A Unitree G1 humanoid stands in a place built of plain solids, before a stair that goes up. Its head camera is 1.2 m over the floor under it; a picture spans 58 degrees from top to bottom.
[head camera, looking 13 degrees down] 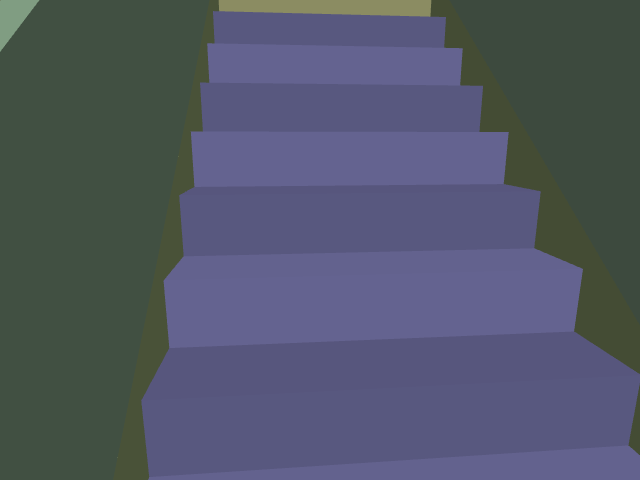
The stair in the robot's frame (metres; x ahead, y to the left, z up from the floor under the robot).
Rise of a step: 0.20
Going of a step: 0.26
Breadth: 1.24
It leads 5 degrees to the left of straight ahead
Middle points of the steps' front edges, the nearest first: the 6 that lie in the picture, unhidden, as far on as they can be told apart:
0.94 -0.20 0.62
1.20 -0.18 0.82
1.46 -0.16 1.03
1.71 -0.13 1.23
1.97 -0.11 1.44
2.23 -0.09 1.64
